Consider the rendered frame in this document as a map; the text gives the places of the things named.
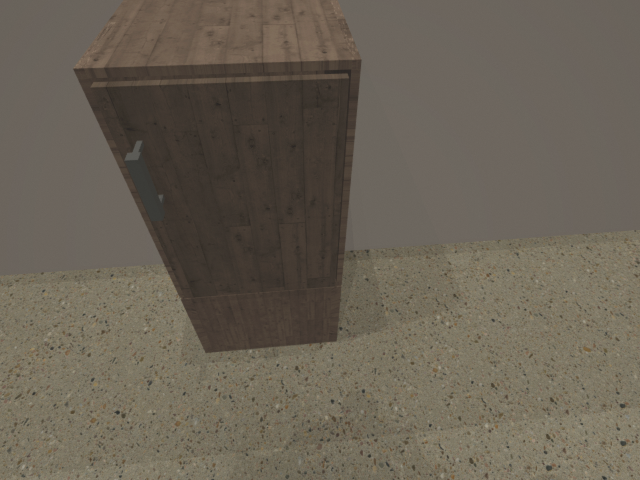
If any cupboard door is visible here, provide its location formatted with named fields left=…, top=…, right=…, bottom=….
left=90, top=73, right=349, bottom=298

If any handle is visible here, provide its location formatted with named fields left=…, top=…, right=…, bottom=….
left=124, top=140, right=165, bottom=221

